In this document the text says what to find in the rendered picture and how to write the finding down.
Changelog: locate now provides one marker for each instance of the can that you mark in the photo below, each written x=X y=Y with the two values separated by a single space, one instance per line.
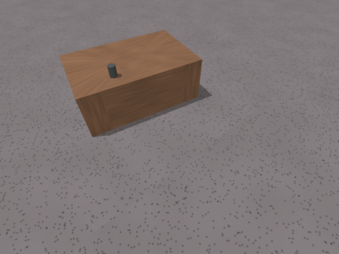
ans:
x=112 y=70

